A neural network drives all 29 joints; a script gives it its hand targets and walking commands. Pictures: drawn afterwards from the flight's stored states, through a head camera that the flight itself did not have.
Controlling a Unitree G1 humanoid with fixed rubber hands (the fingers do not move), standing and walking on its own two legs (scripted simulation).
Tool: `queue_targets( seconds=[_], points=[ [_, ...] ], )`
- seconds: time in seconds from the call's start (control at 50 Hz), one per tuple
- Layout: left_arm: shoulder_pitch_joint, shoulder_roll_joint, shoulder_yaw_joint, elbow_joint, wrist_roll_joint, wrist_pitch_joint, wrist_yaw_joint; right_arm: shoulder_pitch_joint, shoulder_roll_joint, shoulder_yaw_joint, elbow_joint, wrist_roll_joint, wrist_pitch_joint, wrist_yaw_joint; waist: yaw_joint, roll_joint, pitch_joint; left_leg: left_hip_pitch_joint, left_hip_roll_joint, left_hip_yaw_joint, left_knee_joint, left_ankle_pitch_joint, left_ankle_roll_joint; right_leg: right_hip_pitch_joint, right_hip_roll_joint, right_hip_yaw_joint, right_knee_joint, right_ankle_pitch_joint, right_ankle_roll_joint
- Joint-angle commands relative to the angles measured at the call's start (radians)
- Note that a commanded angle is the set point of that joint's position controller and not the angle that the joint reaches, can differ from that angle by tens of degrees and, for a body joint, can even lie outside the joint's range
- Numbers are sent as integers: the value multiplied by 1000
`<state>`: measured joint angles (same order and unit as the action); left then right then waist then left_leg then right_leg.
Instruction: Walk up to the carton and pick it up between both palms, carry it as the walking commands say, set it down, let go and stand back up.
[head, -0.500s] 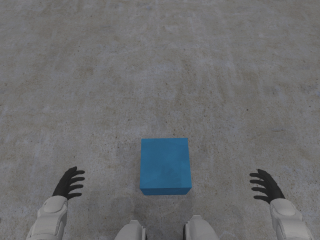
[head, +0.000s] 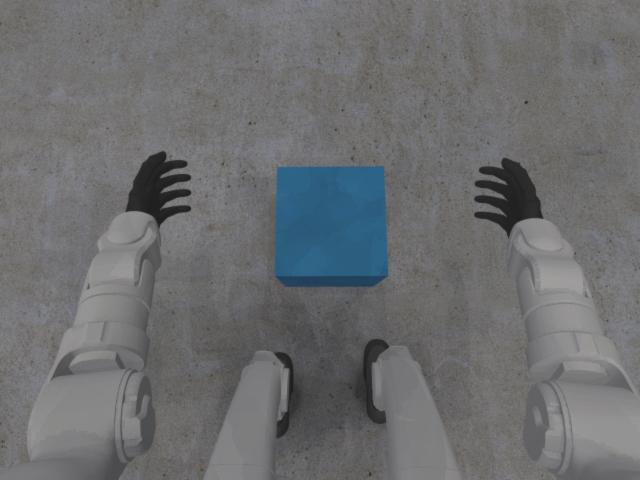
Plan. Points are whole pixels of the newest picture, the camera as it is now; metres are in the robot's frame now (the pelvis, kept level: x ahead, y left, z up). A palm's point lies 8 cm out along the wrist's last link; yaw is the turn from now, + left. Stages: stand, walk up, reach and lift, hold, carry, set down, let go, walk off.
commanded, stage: reach and lift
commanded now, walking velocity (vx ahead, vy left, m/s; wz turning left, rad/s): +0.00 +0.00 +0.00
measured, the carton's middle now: (330, 233) +0.50 +0.00 -0.55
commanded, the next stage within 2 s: none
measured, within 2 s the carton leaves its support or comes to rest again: neither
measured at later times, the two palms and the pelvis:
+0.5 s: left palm (185, 166) +0.51 +0.21 -0.14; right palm (473, 168) +0.51 -0.20 -0.14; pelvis +0.01 +0.00 -0.03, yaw +1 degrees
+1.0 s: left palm (218, 200) +0.50 +0.21 -0.29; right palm (441, 201) +0.50 -0.20 -0.30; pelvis -0.01 +0.00 -0.17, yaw +1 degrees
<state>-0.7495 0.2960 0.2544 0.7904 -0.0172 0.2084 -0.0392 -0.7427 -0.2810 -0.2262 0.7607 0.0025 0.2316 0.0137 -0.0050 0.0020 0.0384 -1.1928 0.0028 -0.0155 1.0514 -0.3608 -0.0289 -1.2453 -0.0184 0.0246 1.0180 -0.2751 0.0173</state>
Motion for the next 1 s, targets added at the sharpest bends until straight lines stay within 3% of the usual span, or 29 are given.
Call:
queue_targets(
  seconds=[0.0,0.22,0.32,0.4,0.5,0.7,0.98],
  points=[
    [-263,160,42,-66,-3,-36,-1,-262,-126,-26,-83,8,-31,-11,3,1,-787,155,-59,94,-125,72,-14,492,61,-66,-60,81,20],
    [-495,164,83,35,-5,-106,-15,-509,-77,-67,-30,-12,-81,-35,18,-35,-1027,-28,-79,91,-72,214,-4,521,72,-27,21,310,19],
    [-476,144,106,9,26,-128,-10,-479,-69,-108,-41,-54,-105,-37,10,-37,-1129,-36,-85,89,-57,333,-8,562,75,-23,49,481,19],
    [-460,117,111,-29,41,-137,-7,-452,-55,-127,-64,-64,-123,-25,9,-20,-1134,-30,-81,82,-44,393,-12,497,72,-27,54,516,18],
    [-439,87,108,-45,46,-143,-5,-435,-42,-141,-66,-66,-142,-6,11,-9,-1101,-55,-74,77,-5,402,-14,363,71,-36,76,478,15],
    [-495,59,75,15,24,-133,33,-492,-80,-143,39,-47,-153,-9,0,0,-1038,-224,-77,81,225,216,-36,3,77,-75,296,227,25],
    [-622,153,-27,-52,-86,-94,94,-629,-162,-45,-20,72,-118,-64,-5,-6,-1202,-353,-78,109,534,109,-37,-114,73,-99,606,143,28]
  ],
)
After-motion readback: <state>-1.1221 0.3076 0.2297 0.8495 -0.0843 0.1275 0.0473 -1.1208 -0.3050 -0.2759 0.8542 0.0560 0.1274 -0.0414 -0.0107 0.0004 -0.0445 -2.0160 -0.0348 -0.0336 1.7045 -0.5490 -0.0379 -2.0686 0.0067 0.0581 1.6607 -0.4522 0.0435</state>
